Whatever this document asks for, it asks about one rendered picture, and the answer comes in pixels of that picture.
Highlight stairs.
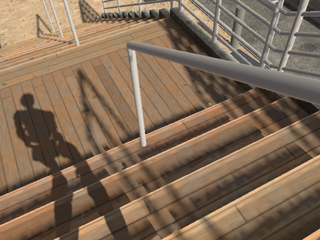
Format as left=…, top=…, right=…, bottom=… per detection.
left=0, top=17, right=161, bottom=70
left=0, top=87, right=320, bottom=240

